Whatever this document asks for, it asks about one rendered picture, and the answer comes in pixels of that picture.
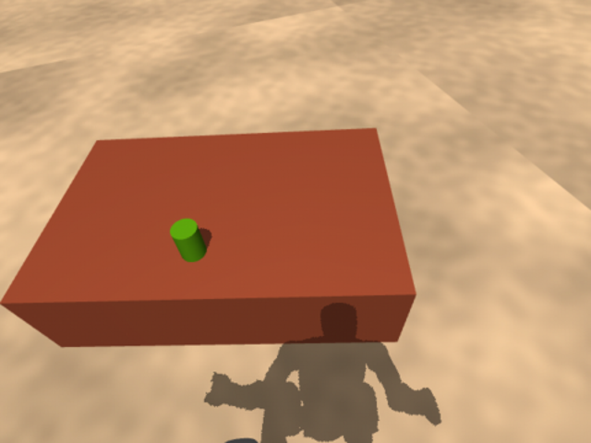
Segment can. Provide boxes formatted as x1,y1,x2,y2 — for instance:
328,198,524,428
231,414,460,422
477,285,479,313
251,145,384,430
170,219,207,262

